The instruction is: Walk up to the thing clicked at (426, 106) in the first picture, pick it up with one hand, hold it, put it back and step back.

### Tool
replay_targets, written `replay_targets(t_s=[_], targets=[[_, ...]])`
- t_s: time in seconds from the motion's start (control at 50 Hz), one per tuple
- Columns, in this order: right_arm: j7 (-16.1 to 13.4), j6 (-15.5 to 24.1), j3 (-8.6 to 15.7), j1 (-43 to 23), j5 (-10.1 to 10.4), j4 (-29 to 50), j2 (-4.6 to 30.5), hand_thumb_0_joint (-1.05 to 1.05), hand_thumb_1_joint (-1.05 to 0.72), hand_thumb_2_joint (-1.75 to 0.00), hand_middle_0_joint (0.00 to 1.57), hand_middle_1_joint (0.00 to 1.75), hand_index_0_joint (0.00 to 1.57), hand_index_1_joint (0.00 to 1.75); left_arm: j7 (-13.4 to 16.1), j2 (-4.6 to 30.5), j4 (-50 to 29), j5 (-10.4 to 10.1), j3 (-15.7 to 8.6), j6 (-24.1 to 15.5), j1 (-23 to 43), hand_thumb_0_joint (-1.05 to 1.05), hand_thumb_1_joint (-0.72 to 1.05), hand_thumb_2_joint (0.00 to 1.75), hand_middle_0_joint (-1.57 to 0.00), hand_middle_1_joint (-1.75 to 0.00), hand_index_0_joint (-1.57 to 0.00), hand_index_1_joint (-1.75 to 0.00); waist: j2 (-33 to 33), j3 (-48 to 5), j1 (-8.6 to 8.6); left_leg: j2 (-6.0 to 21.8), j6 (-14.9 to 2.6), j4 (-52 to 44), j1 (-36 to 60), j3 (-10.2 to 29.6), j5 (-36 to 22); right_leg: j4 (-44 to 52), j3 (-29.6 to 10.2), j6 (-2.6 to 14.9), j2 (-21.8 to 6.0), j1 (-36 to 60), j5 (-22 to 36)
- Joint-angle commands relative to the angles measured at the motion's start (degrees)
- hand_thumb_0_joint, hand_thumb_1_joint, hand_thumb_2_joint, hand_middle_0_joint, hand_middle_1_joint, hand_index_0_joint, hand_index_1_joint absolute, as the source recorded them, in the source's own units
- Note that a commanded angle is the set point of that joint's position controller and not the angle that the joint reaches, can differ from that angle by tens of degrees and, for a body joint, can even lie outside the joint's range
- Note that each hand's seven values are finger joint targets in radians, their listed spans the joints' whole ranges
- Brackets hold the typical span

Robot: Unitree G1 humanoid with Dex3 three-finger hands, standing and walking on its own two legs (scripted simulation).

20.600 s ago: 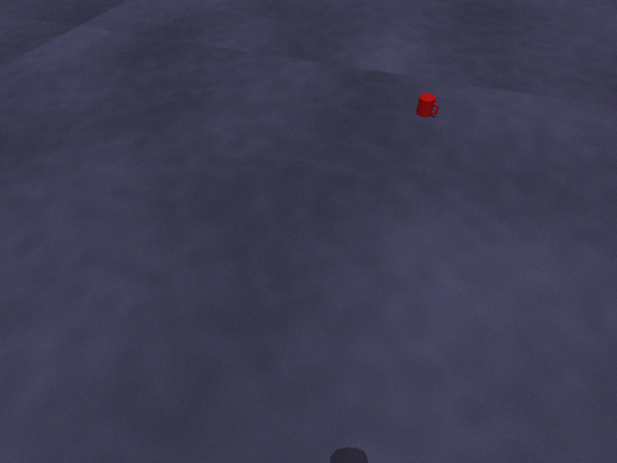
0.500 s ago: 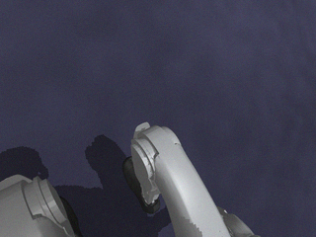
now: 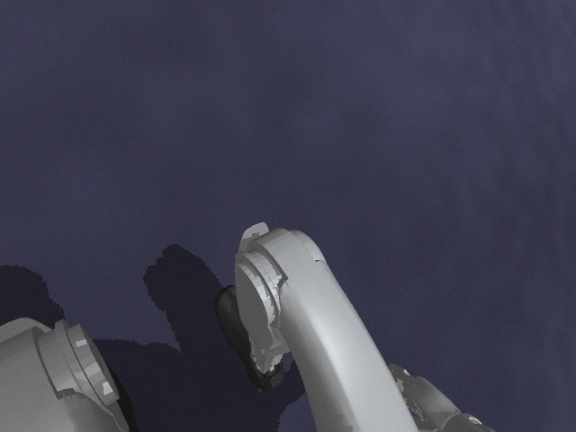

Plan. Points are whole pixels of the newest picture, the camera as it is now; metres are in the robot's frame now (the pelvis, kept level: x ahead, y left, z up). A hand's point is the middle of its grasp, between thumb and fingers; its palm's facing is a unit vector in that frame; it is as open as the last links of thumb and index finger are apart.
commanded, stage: rest palm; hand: left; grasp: from above
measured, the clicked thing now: out of the picture +0.52 +0.32 -0.27
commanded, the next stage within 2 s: close in 0.10 s
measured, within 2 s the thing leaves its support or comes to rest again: neither
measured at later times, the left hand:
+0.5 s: hand out of the picture +0.49 +0.32 -0.23, palm faces -0.44 -0.13 -0.89, open 12.8 cm
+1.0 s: hand out of the picture +0.49 +0.33 -0.23, palm faces -0.43 -0.12 -0.90, open 12.3 cm
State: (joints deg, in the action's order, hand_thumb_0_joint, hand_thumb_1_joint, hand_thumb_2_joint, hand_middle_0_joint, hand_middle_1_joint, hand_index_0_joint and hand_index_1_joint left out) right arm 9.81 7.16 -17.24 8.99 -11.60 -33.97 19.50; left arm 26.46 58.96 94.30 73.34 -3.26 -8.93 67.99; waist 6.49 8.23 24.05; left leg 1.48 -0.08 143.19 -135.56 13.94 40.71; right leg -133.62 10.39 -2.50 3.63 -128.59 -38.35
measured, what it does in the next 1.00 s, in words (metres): stands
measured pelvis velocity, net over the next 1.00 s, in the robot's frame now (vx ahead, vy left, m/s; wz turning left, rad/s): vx -0.01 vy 0.00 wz -0.02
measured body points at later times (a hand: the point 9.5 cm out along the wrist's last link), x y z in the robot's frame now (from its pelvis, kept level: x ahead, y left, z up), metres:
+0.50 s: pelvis +0.00 +0.00 +0.00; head +0.28 +0.12 +0.32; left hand +0.51 +0.33 -0.18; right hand +0.02 -0.24 -0.05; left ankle +0.06 +0.13 -0.28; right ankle +0.11 -0.11 -0.28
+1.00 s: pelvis -0.01 +0.00 +0.00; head +0.28 +0.13 +0.32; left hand +0.51 +0.33 -0.18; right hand +0.03 -0.24 -0.05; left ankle +0.06 +0.13 -0.28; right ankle +0.11 -0.11 -0.28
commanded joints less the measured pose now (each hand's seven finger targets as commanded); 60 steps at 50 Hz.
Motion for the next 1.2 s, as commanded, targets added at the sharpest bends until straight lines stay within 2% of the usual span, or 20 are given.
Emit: replay_targets(t_s=[0.0, 0.06, 0.18, 0.22, 0.36, 0.4, 0.44, 0.46, 0.5, 0.56, 0.62, 0.7, 0.78, 0.82, 0.84, 0.9, 0.94, 1.02, 1.08, 1.18], targets=[[-0.5, -0.1, 5.5, 13.0, 0.1, -1.5, 18.2, 0.0, -0.9, -0.91, 0.2, 0.3, 0.2, 0.3, 2.7, 10.9, -5.6, -0.4, -0.5, 0.7, 15.4, 0.0, -0.5, 1.15, -0.1, -1.12, -0.09, -1.13, -31.5, -36.8, 3.18, 1.7, -0.41, -14.0, 31.6, -4.7, -15.9, 11.0, 5.1, 4.25, 2.1, 19.9, 17.0], [-0.3, 0.3, 5.0, 12.9, 0.0, -1.1, 18.3, 0.0, -0.91, -0.91, 0.2, 0.3, 0.2, 0.3, 2.6, 10.7, -3.3, -0.3, -0.7, 0.8, 15.5, 0.0, -0.49, 1.13, -0.1, -1.13, -0.09, -1.14, -30.5, -33.6, 4.08, 1.5, -0.53, -13.8, 30.0, -4.4, -14.5, 11.0, 5.1, 4.33, 1.9, 18.3, 15.7], [-0.4, 0.4, 4.5, 12.1, -0.1, -0.8, 18.0, 0.0, -0.91, -0.91, 0.2, 0.3, 0.2, 0.3, 2.7, 11.2, -1.8, -0.6, 0.4, 1.1, 14.0, 0.0, -0.48, 1.13, -0.11, -1.14, -0.1, -1.15, -30.0, -34.9, 3.54, 1.7, -0.69, -14.9, 29.9, -4.4, -12.2, 11.5, 4.9, 3.98, 2.2, 20.0, 14.4], [-0.3, 0.5, 4.4, 12.7, -0.1, -0.6, 18.3, 0.0, -0.9, -0.9, 0.2, 0.3, 0.2, 0.3, 2.5, 10.8, -3.0, -0.9, 0.8, 1.1, 15.1, 0.0, -0.39, 1.03, -0.12, -1.15, -0.14, -1.13, -31.0, -35.8, 4.03, 1.8, -0.67, -14.7, 30.9, -4.3, -13.9, 11.3, 4.9, 3.85, 2.2, 21.1, 15.9], [-0.6, 0.4, 2.9, 12.1, -0.1, -0.5, 18.0, 0.0, -0.9, -0.9, 0.2, 0.3, 0.2, 0.3, 2.4, 11.7, -1.0, -1.6, 1.5, 1.1, 14.3, 0.0, -0.36, 1.01, -0.14, -1.16, -0.17, -1.13, -28.7, -34.0, 4.43, 1.7, -1.06, -14.2, 28.2, -4.3, -12.9, 12.0, 4.8, 3.62, 2.5, 22.0, 15.5], [-0.7, 0.2, 2.6, 12.5, -0.1, -0.5, 18.1, 0.0, -0.9, -0.9, 0.2, 0.3, 0.2, 0.3, 2.6, 13.5, -3.3, -1.3, 0.5, 0.9, 15.6, 0.0, -0.34, 0.99, -0.15, -1.15, -0.18, -1.12, -29.8, -35.3, 3.58, 1.8, -0.85, -14.2, 29.1, -4.3, -13.7, 11.8, 4.9, 3.77, 2.4, 22.4, 15.9], [-0.7, 0.2, 2.9, 12.6, -0.1, -1.1, 18.6, 0.0, -0.9, -0.9, 0.2, 0.3, 0.2, 0.3, 2.4, 12.9, -3.8, -1.4, 0.2, 0.7, 15.6, 0.0, -0.33, 1.0, -0.17, -1.14, -0.19, -1.12, -32.6, -35.7, 3.66, 2.1, -0.16, -14.5, 31.9, -3.5, -15.4, 11.1, 5.4, 4.14, 2.1, 20.2, 16.3], [-0.8, 0.1, 2.6, 11.7, -0.2, -0.6, 18.4, 0.0, -0.9, -0.9, 0.2, 0.3, 0.2, 0.3, 2.2, 11.1, -0.3, -1.4, 1.3, 0.8, 13.6, 0.0, -0.33, 1.0, -0.17, -1.15, -0.19, -1.12, -30.6, -33.1, 4.01, 2.1, -0.1, -14.5, 30.7, -3.0, -14.0, 10.9, 5.8, 4.36, 2.2, 18.5, 14.9], [-0.8, 0.0, 2.3, 11.5, -0.2, 0.0, 18.0, 0.0, -0.9, -0.9, 0.2, 0.3, 0.2, 0.3, 2.1, 10.9, -0.1, -1.6, 2.4, 0.6, 13.2, 0.0, -0.31, 0.98, -0.18, -1.14, -0.2, -1.11, -28.1, -31.9, 4.88, 2.0, -0.85, -14.6, 28.3, -3.7, -11.8, 12.0, 5.4, 3.73, 2.6, 21.1, 14.4], [-1.0, 0.0, 2.1, 11.9, -0.2, -0.3, 18.3, 0.0, -0.9, -0.9, 0.2, 0.3, 0.2, 0.3, 2.1, 13.6, -3.3, -1.4, 1.2, 0.4, 14.6, 0.0, -0.27, 1.0, -0.2, -1.15, -0.23, -1.12, -30.6, -33.7, 3.74, 1.9, -0.69, -14.4, 28.9, -4.0, -12.5, 11.8, 5.1, 3.77, 2.3, 21.8, 14.9], [-1.1, 0.0, 2.0, 11.7, -0.3, -0.1, 18.3, 0.0, -0.9, -0.9, 0.2, 0.3, 0.2, 0.3, 2.2, 11.5, -1.6, -1.8, 2.5, 0.3, 14.2, 0.0, -0.25, 1.0, -0.22, -1.13, -0.25, -1.1, -27.1, -32.0, 4.9, 1.9, -1.06, -13.8, 26.3, -3.9, -11.4, 12.4, 5.4, 3.63, 2.6, 21.9, 14.3], [-1.3, 0.0, 1.8, 11.4, -0.5, -0.2, 18.3, 0.0, -0.91, -0.9, 0.2, 0.3, 0.2, 0.3, 2.5, 13.4, -1.6, -1.7, 1.9, 0.4, 13.6, 0.0, -0.21, 1.01, -0.27, -1.13, -0.29, -1.11, -29.0, -34.0, 3.5, 2.1, -0.68, -14.5, 28.3, -3.8, -12.4, 12.2, 5.4, 3.8, 2.6, 22.9, 15.0], [-1.0, 0.1, 1.6, 11.5, -0.5, 0.1, 18.3, 0.0, -0.9, -0.9, 0.2, 0.3, 0.2, 0.3, 2.2, 10.1, 0.2, -2.0, 3.3, 0.6, 12.7, 0.0, -0.18, 0.99, -0.28, -1.12, -0.3, -1.09, -26.9, -30.1, 5.64, 2.1, -0.84, -14.0, 26.5, -3.6, -12.1, 12.5, 5.6, 3.66, 2.6, 21.5, 14.9], [-1.0, 0.3, 1.6, 11.6, -0.4, 0.0, 18.7, 0.0, -0.9, -0.9, 0.2, 0.3, 0.2, 0.3, 2.2, 12.6, -2.5, -1.7, 2.0, 0.4, 14.4, 0.0, -0.18, 0.96, -0.28, -1.11, -0.3, -1.08, -27.8, -30.5, 4.67, 2.0, -0.72, -14.0, 26.7, -3.5, -12.1, 12.5, 5.4, 3.73, 2.2, 20.9, 14.6], [-1.1, 0.1, 1.5, 11.1, -0.7, 0.0, 18.5, 0.0, -0.9, -0.9, 0.2, 0.3, 0.2, 0.3, 2.4, 13.1, -0.7, -1.6, 1.7, 0.7, 11.9, 0.0, -0.16, 0.98, -0.3, -1.11, -0.32, -1.08, -28.3, -32.0, 3.69, 2.1, -0.61, -14.5, 27.8, -3.7, -12.5, 12.6, 5.3, 3.75, 2.4, 22.5, 14.9], [-1.0, 0.2, 1.8, 11.1, -0.5, 0.4, 18.7, 0.0, -0.91, -0.9, 0.2, 0.3, 0.2, 0.3, 2.4, 11.1, -1.0, -1.7, 2.7, 0.8, 13.8, 0.0, -0.12, 0.98, -0.31, -1.14, -0.34, -1.11, -28.6, -30.3, 4.74, 2.1, -0.49, -14.8, 28.2, -2.9, -11.1, 12.2, 5.7, 3.98, 2.3, 19.3, 13.6], [-1.0, 0.1, 1.8, 10.9, -0.5, 0.2, 18.6, 0.0, -0.91, -0.9, 0.2, 0.3, 0.2, 0.3, 2.4, 11.6, -2.0, -1.9, 2.5, 0.9, 13.8, 0.0, -0.12, 1.0, -0.32, -1.14, -0.34, -1.11, -29.6, -31.8, 4.55, 2.3, -0.33, -15.3, 29.0, -2.7, -11.1, 12.1, 5.8, 3.91, 2.3, 20.1, 13.8], [-0.8, 0.4, 1.5, 11.1, -0.3, 0.6, 18.7, 0.0, -0.91, -0.9, 0.2, 0.3, 0.2, 0.3, 1.7, 11.7, -0.9, -2.1, 2.6, 1.3, 13.0, 0.0, -0.1, 0.97, -0.34, -1.11, -0.36, -1.08, -27.3, -29.5, 4.83, 2.2, -0.59, -14.8, 27.2, -3.0, -10.9, 12.4, 5.3, 3.84, 2.1, 19.8, 13.3], [-1.0, 0.3, 1.7, 11.1, -0.4, 0.5, 19.2, 0.0, -0.91, -0.9, 0.2, 0.3, 0.2, 0.3, 2.1, 12.7, -2.5, -1.9, 2.0, 1.0, 14.5, 0.0, -0.05, 1.0, -0.37, -1.13, -0.4, -1.11, -28.8, -31.8, 4.45, 2.3, -0.17, -15.0, 29.3, -2.6, -11.7, 12.1, 5.6, 4.08, 2.1, 19.8, 13.7], [-1.2, 0.2, 1.4, 11.2, -0.7, 0.6, 18.4, 0.0, -0.91, -0.9, 0.2, 0.3, 0.2, 0.3, 1.9, 12.0, -0.7, -2.5, 3.2, 1.1, 13.5, 0.0, 0.0, 1.03, -0.42, -1.13, -0.44, -1.11, -26.5, -31.4, 5.04, 2.0, -1.09, -14.7, 26.0, -4.0, -9.6, 13.3, 5.2, 3.4, 2.7, 23.5, 13.4]])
